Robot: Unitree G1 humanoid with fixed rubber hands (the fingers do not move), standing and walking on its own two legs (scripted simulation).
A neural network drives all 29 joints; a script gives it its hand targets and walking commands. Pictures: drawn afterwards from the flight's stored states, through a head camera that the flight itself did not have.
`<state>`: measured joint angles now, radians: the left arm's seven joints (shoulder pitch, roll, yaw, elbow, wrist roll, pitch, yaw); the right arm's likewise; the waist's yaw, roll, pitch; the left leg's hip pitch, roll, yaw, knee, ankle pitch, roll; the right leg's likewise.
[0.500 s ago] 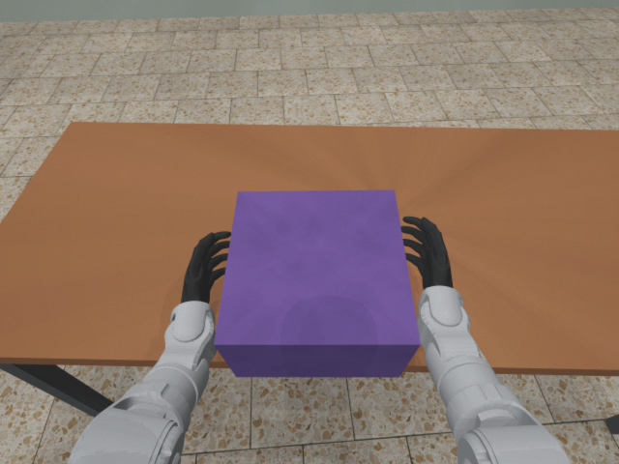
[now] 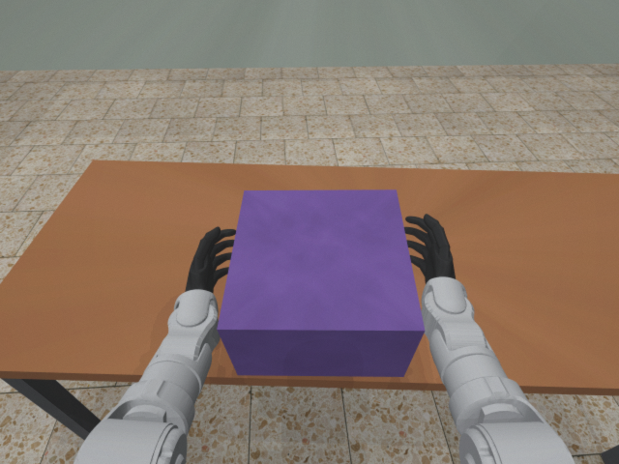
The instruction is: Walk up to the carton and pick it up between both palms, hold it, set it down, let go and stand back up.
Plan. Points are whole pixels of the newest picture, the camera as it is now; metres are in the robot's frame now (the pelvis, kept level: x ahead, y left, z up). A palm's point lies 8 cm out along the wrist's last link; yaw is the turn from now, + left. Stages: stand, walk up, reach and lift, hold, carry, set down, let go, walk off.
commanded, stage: reach and lift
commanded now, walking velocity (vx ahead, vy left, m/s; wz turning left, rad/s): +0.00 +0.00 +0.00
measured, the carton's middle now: (319, 279) +0.39 -0.04 +0.03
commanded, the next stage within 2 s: hold in 1.90 s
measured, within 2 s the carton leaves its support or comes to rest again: neither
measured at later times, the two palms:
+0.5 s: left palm (182, 266) +0.36 +0.15 +0.10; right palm (434, 252) +0.36 -0.18 +0.11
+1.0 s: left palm (174, 249) +0.35 +0.14 +0.15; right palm (450, 244) +0.34 -0.19 +0.15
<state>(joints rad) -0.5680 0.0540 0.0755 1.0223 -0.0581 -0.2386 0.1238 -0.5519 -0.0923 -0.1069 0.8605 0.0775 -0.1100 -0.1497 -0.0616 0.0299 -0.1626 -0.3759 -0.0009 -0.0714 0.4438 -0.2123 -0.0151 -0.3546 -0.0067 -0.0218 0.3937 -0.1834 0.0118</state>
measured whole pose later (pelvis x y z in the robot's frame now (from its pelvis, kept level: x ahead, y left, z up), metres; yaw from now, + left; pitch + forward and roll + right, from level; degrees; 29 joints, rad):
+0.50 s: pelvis +0.01 +0.00 +0.01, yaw +1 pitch +2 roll -1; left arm -0.42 0.05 0.07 0.48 0.00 0.21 0.11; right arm -0.46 -0.10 -0.06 0.52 0.15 0.19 -0.19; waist -0.05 0.01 -0.11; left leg -0.21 0.00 -0.09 0.37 -0.20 -0.02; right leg -0.16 0.00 -0.03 0.29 -0.17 0.01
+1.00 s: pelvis -0.01 +0.00 +0.01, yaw -1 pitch -3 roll -1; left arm -0.47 -0.02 0.18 0.25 0.13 0.48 0.05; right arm -0.52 -0.10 -0.09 0.48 0.15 0.30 -0.17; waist -0.05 -0.03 -0.05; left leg -0.11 0.00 -0.07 0.34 -0.18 -0.01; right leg -0.09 0.00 0.00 0.27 -0.14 0.01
